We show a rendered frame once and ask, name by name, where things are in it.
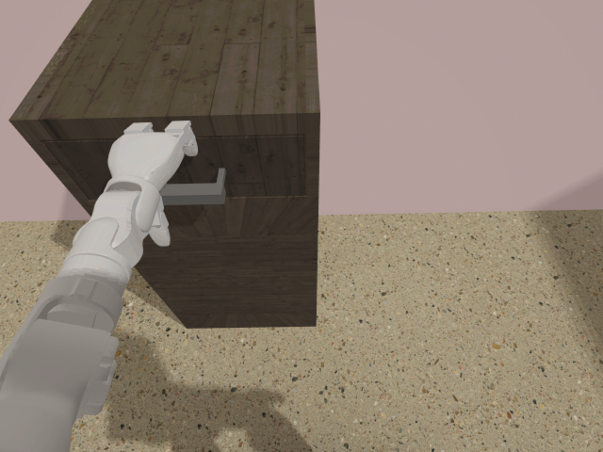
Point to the left robot upper arm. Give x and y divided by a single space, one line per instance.
59 372

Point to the cabinet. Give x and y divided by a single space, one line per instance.
231 68

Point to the handle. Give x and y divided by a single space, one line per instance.
183 194

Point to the drawer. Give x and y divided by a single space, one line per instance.
256 165

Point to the robot left hand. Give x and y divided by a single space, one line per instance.
153 157

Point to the robot left forearm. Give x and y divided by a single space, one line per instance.
88 289

